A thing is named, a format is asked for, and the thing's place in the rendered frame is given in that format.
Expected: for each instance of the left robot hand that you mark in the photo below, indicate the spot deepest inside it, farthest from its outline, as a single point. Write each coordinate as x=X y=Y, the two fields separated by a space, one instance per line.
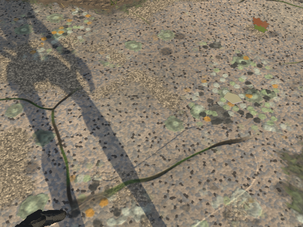
x=42 y=218

